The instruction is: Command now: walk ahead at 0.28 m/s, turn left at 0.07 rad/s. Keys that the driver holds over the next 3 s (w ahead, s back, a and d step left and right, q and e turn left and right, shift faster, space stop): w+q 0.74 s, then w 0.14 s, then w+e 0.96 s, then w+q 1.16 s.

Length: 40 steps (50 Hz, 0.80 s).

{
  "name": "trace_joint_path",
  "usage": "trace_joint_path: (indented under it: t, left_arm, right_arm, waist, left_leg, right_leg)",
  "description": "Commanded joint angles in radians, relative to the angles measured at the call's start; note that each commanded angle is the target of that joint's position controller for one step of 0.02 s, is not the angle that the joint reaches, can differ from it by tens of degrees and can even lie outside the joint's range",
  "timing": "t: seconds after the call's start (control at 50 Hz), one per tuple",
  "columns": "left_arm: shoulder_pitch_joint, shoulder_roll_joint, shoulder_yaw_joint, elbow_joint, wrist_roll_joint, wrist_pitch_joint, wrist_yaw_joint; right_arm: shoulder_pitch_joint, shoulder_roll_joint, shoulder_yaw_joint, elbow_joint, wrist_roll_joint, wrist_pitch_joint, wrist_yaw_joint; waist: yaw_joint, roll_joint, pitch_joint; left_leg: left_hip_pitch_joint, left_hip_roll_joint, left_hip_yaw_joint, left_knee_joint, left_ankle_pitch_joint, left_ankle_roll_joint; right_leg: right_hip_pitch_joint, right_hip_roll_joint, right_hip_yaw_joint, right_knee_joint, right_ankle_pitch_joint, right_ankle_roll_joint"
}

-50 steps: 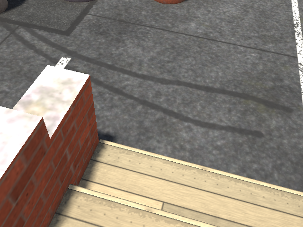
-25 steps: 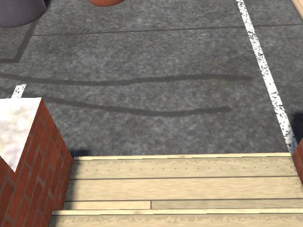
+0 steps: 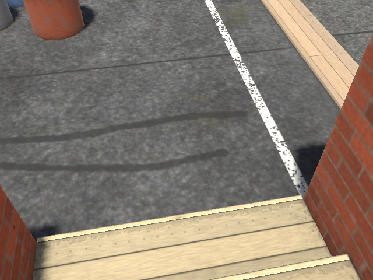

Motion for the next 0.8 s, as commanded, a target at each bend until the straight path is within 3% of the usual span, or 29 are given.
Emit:
trace_joint_path:
  t: [0.02, 0.04, 0.06, 0.1, 0.16, 0.2, 0.22, 0.28, 0.3, 0.34, 0.38, 0.42, 0.48, 0.5, 0.54, 0.56, 0.58, 0.6, 0.62, 0.64, 0.66, 0.68, 0.7, 0.72, 0.74, 0.76, 0.78, 0.8]
  left_arm:
    - [0.003, 0.054, 0.010, -0.034, 0.002, -0.027, 0.019]
    - [-0.028, 0.058, 0.009, -0.068, -0.003, -0.043, 0.015]
    - [-0.154, 0.177, 0.042, -0.093, 0.010, -0.052, 0.016]
    - [-0.166, 0.153, 0.038, -0.067, 0.001, -0.062, 0.001]
    - [-0.137, 0.107, 0.026, -0.030, 0.020, -0.055, -0.014]
    - [-0.146, 0.088, 0.022, -0.013, 0.021, -0.050, -0.019]
    - [-0.161, 0.088, 0.021, -0.009, 0.019, -0.048, -0.020]
    - [-0.246, 0.079, 0.014, -0.012, 0.024, -0.051, -0.022]
    - [-0.302, 0.103, 0.025, -0.015, 0.019, -0.058, -0.024]
    - [-0.382, 0.118, 0.029, -0.023, 0.017, -0.073, -0.018]
    - [-0.443, 0.083, 0.016, -0.039, 0.022, -0.079, -0.019]
    - [-0.485, 0.043, 0.004, -0.052, 0.022, -0.084, -0.029]
    - [-0.469, 0.027, -0.003, -0.057, 0.009, -0.097, -0.031]
    - [-0.454, 0.016, -0.006, -0.056, -0.005, -0.098, -0.021]
    - [-0.379, 0.023, -0.004, -0.035, -0.014, -0.104, 0.005]
    - [-0.297, 0.031, 0.001, -0.005, -0.022, -0.110, 0.016]
    - [-0.150, 0.051, 0.014, 0.043, -0.026, -0.118, 0.028]
    - [0.039, 0.102, 0.035, 0.105, -0.015, -0.124, 0.037]
    - [0.143, 0.138, 0.043, 0.113, 0.004, -0.126, 0.031]
    - [0.191, 0.133, 0.036, 0.092, 0.000, -0.127, 0.010]
    - [0.151, 0.171, 0.060, 0.071, -0.030, -0.124, 0.001]
    - [0.041, 0.101, 0.049, 0.035, -0.010, -0.117, 0.014]
    - [-0.013, 0.024, 0.023, 0.028, 0.002, -0.114, 0.024]
    - [-0.003, 0.054, 0.022, 0.040, 0.018, -0.130, 0.024]
    - [0.030, 0.058, 0.024, 0.071, 0.014, -0.139, 0.020]
    - [0.031, 0.041, 0.020, 0.103, -0.007, -0.156, 0.015]
    - [0.027, 0.042, 0.021, 0.118, -0.016, -0.171, 0.014]
    - [0.056, 0.043, 0.019, 0.137, -0.023, -0.178, 0.016]
  right_arm:
    - [0.173, -0.090, -0.016, 0.016, -0.011, -0.042, -0.010]
    - [0.222, -0.210, -0.042, 0.009, 0.003, -0.047, -0.010]
    - [0.257, -0.233, -0.061, 0.047, 0.011, -0.045, 0.000]
    - [0.200, -0.163, -0.047, 0.037, 0.019, -0.062, 0.014]
    - [0.231, -0.132, -0.052, 0.062, 0.030, -0.075, 0.010]
    - [0.272, -0.112, -0.054, 0.084, 0.033, -0.082, 0.004]
    - [0.292, -0.113, -0.056, 0.086, 0.025, -0.085, 0.002]
    - [0.361, -0.108, -0.059, 0.102, 0.025, -0.084, -0.010]
    - [0.444, -0.121, -0.068, 0.142, 0.017, -0.087, -0.016]
    - [0.499, -0.129, -0.074, 0.169, 0.015, -0.096, -0.030]
    - [0.490, -0.116, -0.074, 0.181, 0.013, -0.098, -0.039]
    - [0.458, -0.076, -0.062, 0.179, 0.010, -0.094, -0.035]
    - [0.391, -0.078, -0.059, 0.162, 0.019, -0.087, -0.039]
    - [0.382, -0.072, -0.054, 0.168, 0.013, -0.083, -0.048]
    - [0.387, -0.084, -0.059, 0.176, -0.009, -0.081, -0.056]
    - [0.400, -0.091, -0.062, 0.189, -0.012, -0.073, -0.056]
    - [0.388, -0.116, -0.068, 0.196, -0.005, -0.068, -0.055]
    - [0.383, -0.122, -0.075, 0.203, 0.014, -0.070, -0.048]
    - [0.453, -0.059, -0.074, 0.204, 0.036, -0.077, -0.042]
    - [0.601, -0.041, -0.066, 0.205, 0.075, -0.076, -0.061]
    - [0.576, -0.106, -0.064, 0.183, 0.066, -0.072, -0.066]
    - [0.458, -0.115, -0.068, 0.188, 0.018, -0.056, -0.059]
    - [0.294, -0.132, -0.080, 0.154, -0.017, -0.048, -0.040]
    - [0.229, -0.107, -0.078, 0.128, -0.030, -0.041, -0.020]
    - [0.196, -0.075, -0.076, 0.126, -0.039, -0.025, -0.010]
    - [0.165, -0.053, -0.078, 0.131, -0.038, -0.019, -0.003]
    - [0.172, -0.030, -0.077, 0.144, -0.031, -0.019, 0.003]
    - [0.136, -0.008, -0.073, 0.135, -0.028, -0.022, 0.013]
  waist:
    - [-0.082, 0.083, 0.063]
    - [-0.087, 0.198, 0.076]
    - [-0.113, 0.133, 0.186]
    - [-0.069, 0.072, 0.219]
    - [-0.044, 0.101, 0.150]
    - [-0.040, 0.088, 0.110]
    - [-0.047, 0.088, 0.083]
    - [-0.073, 0.079, 0.084]
    - [-0.102, 0.077, 0.078]
    - [-0.136, 0.073, 0.098]
    - [-0.150, 0.085, 0.131]
    - [-0.166, 0.087, 0.146]
    - [-0.166, 0.072, 0.150]
    - [-0.160, 0.076, 0.141]
    - [-0.155, 0.058, 0.123]
    - [-0.127, 0.028, 0.092]
    - [-0.046, -0.017, 0.051]
    - [0.032, -0.068, -0.013]
    - [0.016, -0.197, -0.161]
    - [-0.028, -0.262, -0.315]
    - [0.001, -0.311, -0.408]
    - [-0.007, -0.188, -0.251]
    - [-0.003, -0.084, -0.078]
    - [-0.005, -0.101, -0.004]
    - [-0.024, -0.081, 0.071]
    - [-0.056, -0.073, 0.109]
    - [-0.079, -0.114, 0.099]
    - [-0.078, -0.137, 0.116]
  left_leg:
    - [0.397, 0.146, -0.259, -0.299, -0.154, 0.074]
    - [0.441, 0.347, -0.659, -0.431, -0.372, 0.159]
    - [0.349, 0.368, -0.765, -0.466, -0.374, 0.217]
    - [0.278, 0.283, -0.619, -0.464, -0.256, 0.211]
    - [0.234, 0.192, -0.447, -0.462, 0.106, 0.187]
    - [0.253, 0.171, -0.386, -0.422, 0.360, 0.185]
    - [0.243, 0.160, -0.357, -0.405, 0.444, 0.189]
    - [0.277, 0.160, -0.361, -0.348, 0.609, 0.195]
    - [0.395, 0.157, -0.388, -0.312, 0.540, 0.199]
    - [0.465, 0.168, -0.422, -0.272, 0.564, 0.201]
    - [0.392, 0.137, -0.417, -0.250, 0.506, 0.198]
    - [0.268, 0.109, -0.419, -0.201, 0.438, 0.187]
    - [0.121, 0.051, -0.427, -0.123, 0.353, 0.158]
    - [0.090, 0.038, -0.430, -0.083, 0.330, 0.140]
    - [0.149, 0.000, -0.448, 0.056, 0.320, 0.132]
    - [0.171, -0.009, -0.442, 0.178, 0.341, 0.133]
    - [0.162, -0.030, -0.404, 0.373, 0.371, 0.128]
    - [0.016, -0.068, -0.336, 0.647, 0.214, 0.111]
    - [-0.255, -0.133, -0.245, 1.012, -0.392, 0.082]
    - [-0.457, -0.083, -0.216, 1.230, -0.464, 0.070]
    - [-0.553, -0.037, -0.138, 1.308, -0.350, 0.047]
    - [-0.566, 0.008, -0.069, 1.245, -0.191, 0.030]
    - [-0.536, 0.024, -0.056, 1.150, -0.096, 0.028]
    - [-0.465, 0.049, -0.096, 1.082, -0.026, 0.038]
    - [-0.428, 0.067, -0.109, 1.012, -0.035, 0.047]
    - [-0.409, 0.090, -0.152, 0.827, 0.078, 0.063]
    - [-0.378, 0.081, -0.167, 0.690, 0.154, 0.053]
    - [-0.368, 0.063, -0.147, 0.590, 0.220, 0.045]
  right_leg:
    - [-0.356, -0.148, 0.101, 0.100, -0.300, -0.058]
    - [-0.535, -0.037, -0.098, 0.285, -0.272, -0.011]
    - [-0.650, -0.068, -0.126, 0.324, -0.243, 0.002]
    - [-0.585, -0.139, -0.105, 0.349, -0.061, 0.038]
    - [-0.477, -0.149, -0.153, 0.411, 0.074, 0.074]
    - [-0.466, -0.164, -0.153, 0.443, 0.182, 0.080]
    - [-0.447, -0.154, -0.179, 0.473, 0.217, 0.080]
    - [-0.507, -0.168, -0.194, 0.477, 0.255, 0.085]
    - [-0.604, -0.184, -0.135, 0.405, 0.318, 0.084]
    - [-0.676, -0.179, -0.127, 0.315, 0.334, 0.094]
    - [-0.635, -0.167, -0.137, 0.203, 0.398, 0.104]
    - [-0.508, -0.154, -0.146, 0.117, 0.513, 0.095]
    - [-0.286, -0.138, -0.131, -0.022, 0.595, 0.082]
    - [-0.205, -0.141, -0.130, -0.057, 0.633, 0.079]
    - [-0.113, -0.163, -0.093, -0.175, 0.628, 0.085]
    - [-0.033, -0.180, -0.076, -0.208, 0.635, 0.088]
    - [0.102, -0.195, -0.096, -0.278, 0.667, 0.089]
    - [0.353, -0.237, -0.098, -0.234, 0.713, 0.088]
    - [0.679, -0.368, -0.042, 0.082, 0.972, 0.077]
    - [0.888, -0.570, 0.117, 0.327, 1.287, 0.019]
    - [0.825, -0.667, 0.350, 0.158, 0.782, -0.151]
    - [0.550, -0.615, 0.365, -0.059, 0.282, -0.180]
    - [0.315, -0.544, 0.279, -0.141, 0.206, -0.157]
    - [0.140, -0.557, 0.261, -0.141, 0.328, -0.188]
    - [0.024, -0.528, 0.205, -0.145, 0.430, -0.173]
    - [-0.040, -0.450, 0.097, -0.157, 0.461, -0.112]
    - [-0.053, -0.410, 0.063, -0.170, 0.479, -0.088]
    - [-0.069, -0.388, 0.020, -0.197, 0.507, -0.100]
Next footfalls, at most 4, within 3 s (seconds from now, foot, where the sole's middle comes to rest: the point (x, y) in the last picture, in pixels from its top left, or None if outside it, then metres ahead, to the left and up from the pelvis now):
0.02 left None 0.03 0.08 -0.77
0.60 right None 0.45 -0.05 -0.90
1.26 left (127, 263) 0.72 0.32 -1.04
1.70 right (171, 231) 0.88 0.13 -1.04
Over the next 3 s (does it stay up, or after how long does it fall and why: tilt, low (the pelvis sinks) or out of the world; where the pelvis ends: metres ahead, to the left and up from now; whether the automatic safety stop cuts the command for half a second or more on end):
stays up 1.52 0.26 -0.39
